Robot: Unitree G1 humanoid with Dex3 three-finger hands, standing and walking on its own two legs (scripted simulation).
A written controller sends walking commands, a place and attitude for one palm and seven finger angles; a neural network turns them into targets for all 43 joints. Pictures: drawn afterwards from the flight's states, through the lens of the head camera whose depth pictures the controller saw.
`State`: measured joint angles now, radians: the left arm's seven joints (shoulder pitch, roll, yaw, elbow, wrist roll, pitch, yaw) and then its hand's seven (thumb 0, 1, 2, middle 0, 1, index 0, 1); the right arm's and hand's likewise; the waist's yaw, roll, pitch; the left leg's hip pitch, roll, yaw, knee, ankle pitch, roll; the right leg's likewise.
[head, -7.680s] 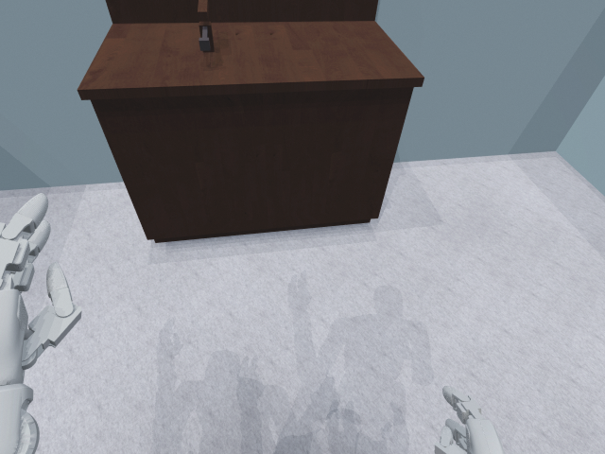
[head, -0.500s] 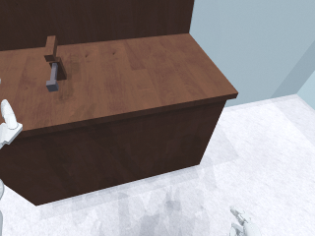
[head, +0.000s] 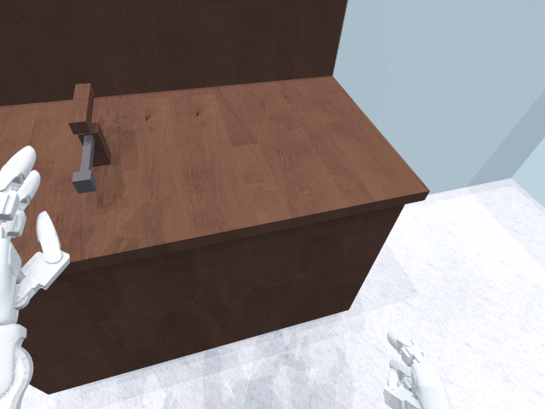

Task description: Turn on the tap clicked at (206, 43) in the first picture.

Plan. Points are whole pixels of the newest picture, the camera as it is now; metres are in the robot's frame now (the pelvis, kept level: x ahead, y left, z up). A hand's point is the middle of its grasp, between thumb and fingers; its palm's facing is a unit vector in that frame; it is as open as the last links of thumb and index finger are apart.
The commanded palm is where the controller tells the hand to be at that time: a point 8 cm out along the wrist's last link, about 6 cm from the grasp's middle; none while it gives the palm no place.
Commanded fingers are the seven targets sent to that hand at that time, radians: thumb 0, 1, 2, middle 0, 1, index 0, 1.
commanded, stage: shuffle to correct the standing spot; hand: left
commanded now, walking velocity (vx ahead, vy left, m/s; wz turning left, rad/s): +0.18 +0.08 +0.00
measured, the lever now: (84, 181) +0.43 +0.37 +0.06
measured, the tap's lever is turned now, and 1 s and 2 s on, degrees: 0 0 0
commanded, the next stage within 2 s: come to a stop and stand still in 0.36 s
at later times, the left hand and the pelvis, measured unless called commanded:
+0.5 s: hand (98, 204) +0.29 +0.25 +0.17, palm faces +0.37 -0.80 -0.47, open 7.4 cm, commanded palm +0.22 +0.30 +0.18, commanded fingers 0.00 0.90 0.90 -0.20 -0.30 -0.20 -0.30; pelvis +0.08 +0.01 -0.02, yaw +4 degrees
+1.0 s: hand (54, 174) +0.33 +0.32 +0.18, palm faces +0.49 -0.80 -0.35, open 7.5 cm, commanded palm +0.27 +0.34 +0.18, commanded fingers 0.00 0.90 0.90 -0.20 -0.30 -0.20 -0.30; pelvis +0.12 +0.05 +0.00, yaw +3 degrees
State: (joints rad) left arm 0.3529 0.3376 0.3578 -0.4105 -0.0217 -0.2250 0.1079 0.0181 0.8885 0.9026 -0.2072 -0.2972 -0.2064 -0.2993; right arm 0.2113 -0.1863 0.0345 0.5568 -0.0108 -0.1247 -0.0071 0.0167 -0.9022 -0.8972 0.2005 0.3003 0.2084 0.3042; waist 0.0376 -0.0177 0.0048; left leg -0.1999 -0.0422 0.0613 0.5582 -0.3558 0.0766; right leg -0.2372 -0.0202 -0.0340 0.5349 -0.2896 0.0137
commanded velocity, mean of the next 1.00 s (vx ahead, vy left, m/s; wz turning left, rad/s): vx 0.01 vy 0.01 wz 0.00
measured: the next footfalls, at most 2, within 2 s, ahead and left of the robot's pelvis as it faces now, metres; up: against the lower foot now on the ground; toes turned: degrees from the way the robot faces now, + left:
right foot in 0.48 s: +0.17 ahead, -0.05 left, +0.00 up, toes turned -1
left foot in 0.78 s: +0.20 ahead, +0.17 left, +0.00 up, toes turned +0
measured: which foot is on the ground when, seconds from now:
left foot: down 0.00-0.48, up 0.50-0.76, down 0.78-1.00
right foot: down 0.00-0.24, up 0.26-0.46, down 0.48-1.00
